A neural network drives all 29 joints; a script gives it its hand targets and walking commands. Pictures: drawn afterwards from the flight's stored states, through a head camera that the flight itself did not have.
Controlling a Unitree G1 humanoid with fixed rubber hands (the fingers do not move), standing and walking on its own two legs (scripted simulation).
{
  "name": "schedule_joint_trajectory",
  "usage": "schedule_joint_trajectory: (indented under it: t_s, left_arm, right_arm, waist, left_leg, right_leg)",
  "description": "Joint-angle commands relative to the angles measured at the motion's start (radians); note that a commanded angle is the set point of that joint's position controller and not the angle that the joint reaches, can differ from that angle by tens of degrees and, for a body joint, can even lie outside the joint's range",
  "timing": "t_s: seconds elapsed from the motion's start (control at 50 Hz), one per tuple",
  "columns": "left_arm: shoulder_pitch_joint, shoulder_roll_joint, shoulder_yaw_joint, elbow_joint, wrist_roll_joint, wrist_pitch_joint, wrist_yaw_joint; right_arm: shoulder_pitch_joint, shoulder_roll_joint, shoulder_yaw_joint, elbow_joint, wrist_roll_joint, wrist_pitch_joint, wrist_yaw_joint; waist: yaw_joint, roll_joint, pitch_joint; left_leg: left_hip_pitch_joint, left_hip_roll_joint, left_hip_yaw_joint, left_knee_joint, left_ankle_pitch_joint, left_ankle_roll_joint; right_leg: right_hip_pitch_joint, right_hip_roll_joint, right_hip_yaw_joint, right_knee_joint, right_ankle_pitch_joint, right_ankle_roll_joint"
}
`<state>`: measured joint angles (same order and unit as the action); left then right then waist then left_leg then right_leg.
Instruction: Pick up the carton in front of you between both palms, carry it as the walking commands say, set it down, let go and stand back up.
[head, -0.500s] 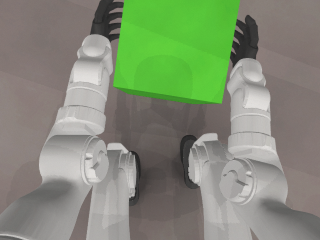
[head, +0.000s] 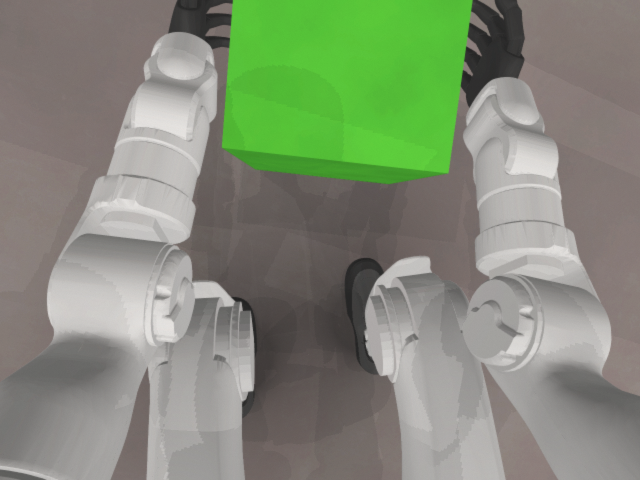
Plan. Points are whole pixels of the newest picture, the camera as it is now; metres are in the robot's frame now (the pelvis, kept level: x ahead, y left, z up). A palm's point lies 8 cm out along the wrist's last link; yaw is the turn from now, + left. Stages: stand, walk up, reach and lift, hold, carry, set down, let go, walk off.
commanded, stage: set down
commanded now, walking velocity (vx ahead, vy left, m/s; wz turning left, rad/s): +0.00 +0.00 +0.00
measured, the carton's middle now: (336, 87) +0.52 -0.06 -0.23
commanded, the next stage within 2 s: none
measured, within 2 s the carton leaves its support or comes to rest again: rests again in 0.90 s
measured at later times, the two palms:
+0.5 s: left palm (201, 50) +0.54 +0.09 -0.18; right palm (490, 85) +0.50 -0.22 -0.16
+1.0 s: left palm (176, 64) +0.54 +0.12 -0.21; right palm (486, 112) +0.47 -0.23 -0.19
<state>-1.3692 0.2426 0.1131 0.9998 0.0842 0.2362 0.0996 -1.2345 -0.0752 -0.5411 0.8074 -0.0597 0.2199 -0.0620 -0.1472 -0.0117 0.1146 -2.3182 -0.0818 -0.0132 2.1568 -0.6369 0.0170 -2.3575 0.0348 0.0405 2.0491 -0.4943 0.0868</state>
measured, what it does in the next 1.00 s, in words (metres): stands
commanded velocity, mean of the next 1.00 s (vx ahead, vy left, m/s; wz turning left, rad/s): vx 0.00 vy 0.00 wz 0.00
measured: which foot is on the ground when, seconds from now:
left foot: down 0.00-1.00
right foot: down 0.00-1.00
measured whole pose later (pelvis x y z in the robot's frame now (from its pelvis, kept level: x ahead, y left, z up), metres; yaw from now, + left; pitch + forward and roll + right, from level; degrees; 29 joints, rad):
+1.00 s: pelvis -0.01 -0.01 -0.01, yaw +0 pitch +38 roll -4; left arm -1.47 0.36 0.05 1.16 0.05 0.09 0.05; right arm -1.33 -0.22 -0.47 1.13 0.05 0.04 -0.07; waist -0.12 -0.05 0.34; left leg -2.24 -0.08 -0.05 2.23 -0.64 0.00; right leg -2.28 0.04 0.01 2.11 -0.49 0.08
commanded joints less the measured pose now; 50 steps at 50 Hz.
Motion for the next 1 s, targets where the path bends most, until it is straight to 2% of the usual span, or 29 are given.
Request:
schedule_joint_trajectory:
  t_s: [0.0,0.16,0.3,0.64,0.76,0.8,0.84,0.86,0.9,0.94,0.98]
  left_arm:
    - [-0.518,-0.890,-0.277,-0.138,-0.087,-0.075,-0.220]
    - [-0.524,-0.793,-0.200,-0.055,-0.055,-0.088,-0.223]
    - [-0.542,-0.737,-0.196,-0.043,-0.048,-0.100,-0.225]
    - [-0.410,-0.583,-0.075,0.079,0.066,-0.077,-0.233]
    - [-0.402,-0.513,-0.070,0.079,0.084,-0.082,-0.221]
    - [-0.397,-0.441,-0.064,0.075,0.086,-0.090,-0.208]
    - [-0.361,-0.249,-0.026,0.079,0.086,-0.106,-0.169]
    - [-0.331,-0.085,0.007,0.078,0.089,-0.119,-0.133]
    - [-0.297,0.215,0.015,0.080,0.050,-0.149,-0.050]
    - [-0.368,0.269,-0.052,0.074,-0.041,-0.165,-0.026]
    - [-0.421,0.256,-0.127,0.048,-0.136,-0.180,-0.028]
  right_arm:
    - [-0.482,0.858,0.382,-0.016,0.082,0.000,0.251]
    - [-0.494,0.813,0.329,0.043,0.059,-0.013,0.244]
    - [-0.483,0.772,0.285,0.106,0.051,-0.031,0.239]
    - [-0.446,0.612,0.184,0.207,-0.007,-0.038,0.239]
    - [-0.425,0.548,0.161,0.220,-0.006,-0.053,0.224]
    - [-0.404,0.483,0.139,0.224,-0.004,-0.066,0.208]
    - [-0.331,0.312,0.081,0.237,-0.001,-0.092,0.163]
    - [-0.265,0.150,0.035,0.249,-0.003,-0.114,0.122]
    - [-0.196,-0.149,0.032,0.247,0.045,-0.165,0.027]
    - [-0.223,-0.232,0.085,0.251,0.132,-0.205,-0.020]
    - [-0.251,-0.268,0.128,0.250,0.184,-0.233,-0.037]
  waist:
    - [0.007,0.212,-1.026]
    - [0.028,0.172,-0.892]
    - [0.031,0.182,-0.812]
    - [0.088,0.125,-0.610]
    - [0.087,0.113,-0.598]
    - [0.085,0.111,-0.612]
    - [0.079,0.112,-0.633]
    - [0.079,0.116,-0.641]
    - [0.079,0.118,-0.692]
    - [0.051,0.144,-0.752]
    - [0.005,0.180,-0.792]
  left_leg:
    - [0.612,-0.056,0.012,-0.217,0.438,-0.018]
    - [0.478,-0.057,0.018,-0.222,0.291,0.000]
    - [0.435,-0.048,0.011,-0.209,0.284,0.002]
    - [0.383,-0.031,-0.013,-0.196,0.247,0.018]
    - [0.404,-0.019,-0.020,-0.193,0.250,0.014]
    - [0.416,-0.010,-0.021,-0.192,0.256,0.008]
    - [0.434,0.009,-0.022,-0.192,0.266,-0.006]
    - [0.450,0.019,-0.021,-0.193,0.268,-0.016]
    - [0.490,0.037,-0.018,-0.186,0.271,-0.028]
    - [0.511,0.049,-0.034,-0.177,0.297,-0.028]
    - [0.538,0.056,-0.056,-0.162,0.337,-0.032]
  right_leg:
    - [0.524,0.069,-0.148,-0.051,0.366,-0.028]
    - [0.532,0.070,-0.135,-0.046,0.277,-0.030]
    - [0.514,0.071,-0.119,-0.032,0.279,-0.035]
    - [0.412,0.068,-0.095,-0.021,0.199,-0.035]
    - [0.431,0.062,-0.099,-0.012,0.204,-0.024]
    - [0.453,0.056,-0.105,-0.008,0.210,-0.017]
    - [0.486,0.041,-0.112,-0.008,0.220,-0.001]
    - [0.503,0.031,-0.115,-0.008,0.227,0.006]
    - [0.542,0.010,-0.118,-0.012,0.253,0.014]
    - [0.560,-0.001,-0.115,-0.008,0.297,0.008]
    - [0.539,-0.013,-0.112,0.000,0.334,-0.007]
